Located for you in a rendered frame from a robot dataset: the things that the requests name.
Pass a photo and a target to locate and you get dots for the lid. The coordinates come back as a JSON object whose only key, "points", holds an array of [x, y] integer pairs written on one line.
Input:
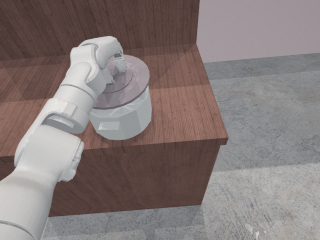
{"points": [[129, 85]]}

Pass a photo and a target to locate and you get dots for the robot left hand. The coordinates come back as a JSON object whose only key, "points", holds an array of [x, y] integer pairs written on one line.
{"points": [[113, 48]]}

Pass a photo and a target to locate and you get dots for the knob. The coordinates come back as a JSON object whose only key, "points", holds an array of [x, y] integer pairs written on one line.
{"points": [[114, 72]]}

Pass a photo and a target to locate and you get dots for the robot left upper arm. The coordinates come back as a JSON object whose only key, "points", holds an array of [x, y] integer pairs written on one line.
{"points": [[26, 194]]}

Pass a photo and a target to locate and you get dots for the robot right hand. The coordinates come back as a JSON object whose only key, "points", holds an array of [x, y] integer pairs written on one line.
{"points": [[257, 231]]}

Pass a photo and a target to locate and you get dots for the table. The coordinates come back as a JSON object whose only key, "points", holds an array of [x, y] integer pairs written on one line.
{"points": [[168, 164]]}

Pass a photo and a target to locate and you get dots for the pot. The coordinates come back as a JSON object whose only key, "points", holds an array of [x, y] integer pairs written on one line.
{"points": [[123, 122]]}

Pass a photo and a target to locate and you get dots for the robot left forearm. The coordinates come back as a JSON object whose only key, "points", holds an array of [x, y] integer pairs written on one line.
{"points": [[71, 105]]}

